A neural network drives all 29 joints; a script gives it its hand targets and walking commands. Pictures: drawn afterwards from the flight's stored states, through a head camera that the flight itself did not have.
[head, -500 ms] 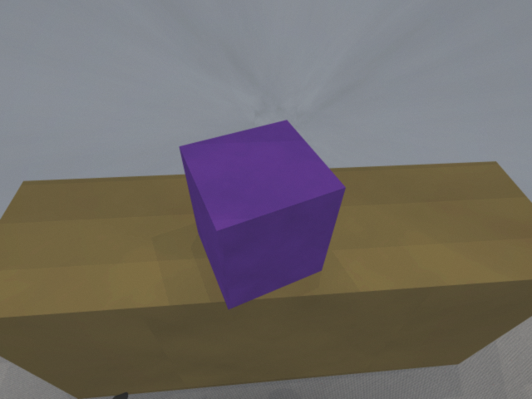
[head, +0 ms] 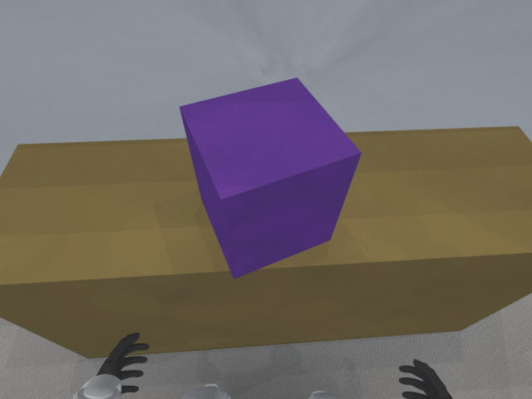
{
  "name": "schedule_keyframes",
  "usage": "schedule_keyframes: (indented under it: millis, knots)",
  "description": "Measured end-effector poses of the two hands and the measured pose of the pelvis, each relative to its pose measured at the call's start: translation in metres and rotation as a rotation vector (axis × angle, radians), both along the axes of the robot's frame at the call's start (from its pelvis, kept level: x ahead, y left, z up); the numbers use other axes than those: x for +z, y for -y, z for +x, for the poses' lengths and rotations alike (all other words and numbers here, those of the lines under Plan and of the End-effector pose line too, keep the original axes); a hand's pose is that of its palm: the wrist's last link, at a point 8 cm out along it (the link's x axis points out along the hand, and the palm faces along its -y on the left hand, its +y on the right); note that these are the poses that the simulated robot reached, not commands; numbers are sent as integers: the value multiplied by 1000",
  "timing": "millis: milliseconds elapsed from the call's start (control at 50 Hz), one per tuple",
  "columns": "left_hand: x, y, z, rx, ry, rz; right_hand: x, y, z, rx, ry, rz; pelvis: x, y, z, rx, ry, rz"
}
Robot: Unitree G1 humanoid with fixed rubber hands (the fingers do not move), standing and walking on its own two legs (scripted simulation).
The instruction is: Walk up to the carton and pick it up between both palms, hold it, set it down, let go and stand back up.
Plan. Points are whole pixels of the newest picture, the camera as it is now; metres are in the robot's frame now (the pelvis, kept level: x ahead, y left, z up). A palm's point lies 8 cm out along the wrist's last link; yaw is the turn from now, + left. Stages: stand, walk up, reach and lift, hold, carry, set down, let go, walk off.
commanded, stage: reach and lift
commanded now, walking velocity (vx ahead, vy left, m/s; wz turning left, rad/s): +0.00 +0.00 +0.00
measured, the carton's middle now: (264, 181) +0.47 +0.01 +0.01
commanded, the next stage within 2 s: none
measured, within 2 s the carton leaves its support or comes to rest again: neither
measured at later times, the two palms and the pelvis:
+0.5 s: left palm (132, 366) +0.18 +0.19 -0.05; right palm (455, 383) +0.16 -0.27 -0.06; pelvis +0.02 -0.04 +0.03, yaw +2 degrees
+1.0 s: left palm (144, 351) +0.20 +0.17 -0.03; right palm (454, 330) +0.23 -0.27 -0.03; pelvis +0.06 -0.04 +0.03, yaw +2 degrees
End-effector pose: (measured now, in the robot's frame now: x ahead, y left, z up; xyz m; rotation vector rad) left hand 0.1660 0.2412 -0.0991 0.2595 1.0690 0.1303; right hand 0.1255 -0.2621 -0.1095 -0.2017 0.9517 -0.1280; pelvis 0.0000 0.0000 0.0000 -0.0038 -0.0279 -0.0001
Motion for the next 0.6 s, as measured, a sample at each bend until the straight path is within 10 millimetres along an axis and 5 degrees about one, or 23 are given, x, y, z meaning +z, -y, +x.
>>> schedule_keyframes:
  millis: [80, 160, 320, 600]
  knots:
    - [24, 21, 28, -29, 124, -30, 15, -3, 27, 7, 106, 33, 5, 2, 0, -1, 17, -16]
    - [47, 39, 30, -5, 218, -52, 36, 1, 35, 47, 155, 51, 16, 8, 10, 6, 26, -16]
    - [37, 45, 8, 71, 182, -50, 56, 22, 40, 81, 184, 8, 23, 28, 17, 23, 50, 6]
    - [56, 52, 20, 97, 336, -26, 51, -1, 43, 105, 221, 111, 30, 45, 27, 27, 21, 15]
